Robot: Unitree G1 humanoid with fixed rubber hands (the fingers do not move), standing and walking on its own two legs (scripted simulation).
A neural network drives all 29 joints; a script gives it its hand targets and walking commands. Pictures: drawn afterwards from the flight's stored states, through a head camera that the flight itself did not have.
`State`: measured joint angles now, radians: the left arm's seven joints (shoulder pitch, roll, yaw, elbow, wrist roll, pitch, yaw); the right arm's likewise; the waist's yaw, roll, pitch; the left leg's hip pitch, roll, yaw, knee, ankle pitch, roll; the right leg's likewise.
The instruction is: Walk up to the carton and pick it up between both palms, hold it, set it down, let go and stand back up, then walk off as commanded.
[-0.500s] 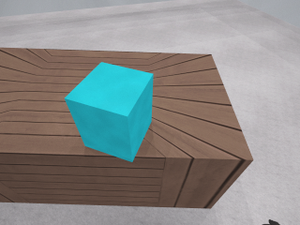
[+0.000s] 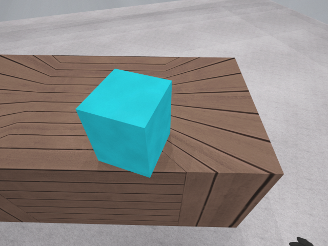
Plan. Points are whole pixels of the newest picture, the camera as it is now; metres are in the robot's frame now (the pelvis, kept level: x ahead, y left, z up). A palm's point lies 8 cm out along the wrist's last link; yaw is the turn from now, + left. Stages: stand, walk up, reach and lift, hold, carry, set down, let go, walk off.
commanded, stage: walk up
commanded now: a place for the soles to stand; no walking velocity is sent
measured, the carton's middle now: (132, 123) +0.51 +0.14 -0.01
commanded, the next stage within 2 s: none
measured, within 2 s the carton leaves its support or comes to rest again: neither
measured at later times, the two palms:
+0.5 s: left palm out of the picture +0.14 +0.46 -0.11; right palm out of the picture +0.12 -0.18 -0.02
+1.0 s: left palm out of the picture +0.16 +0.55 -0.12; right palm (199, 222) +0.23 -0.06 -0.06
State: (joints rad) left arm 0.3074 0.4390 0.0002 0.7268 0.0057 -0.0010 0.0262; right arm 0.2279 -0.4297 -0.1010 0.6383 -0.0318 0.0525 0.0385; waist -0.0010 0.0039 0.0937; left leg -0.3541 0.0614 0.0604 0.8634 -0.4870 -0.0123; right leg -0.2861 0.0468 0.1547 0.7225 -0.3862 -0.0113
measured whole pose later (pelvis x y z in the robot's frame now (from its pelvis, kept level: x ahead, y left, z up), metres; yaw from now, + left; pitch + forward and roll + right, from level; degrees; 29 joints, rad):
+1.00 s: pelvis +0.11 +0.23 -0.01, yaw +6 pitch -5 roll -2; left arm 0.28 0.45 0.00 0.70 0.01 0.06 0.06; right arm 0.35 -0.39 -0.04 0.57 -0.02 0.02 -0.01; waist 0.00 -0.05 0.13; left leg -0.29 0.02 -0.12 0.86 -0.48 -0.04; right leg -0.43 0.01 0.12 0.90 -0.46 -0.01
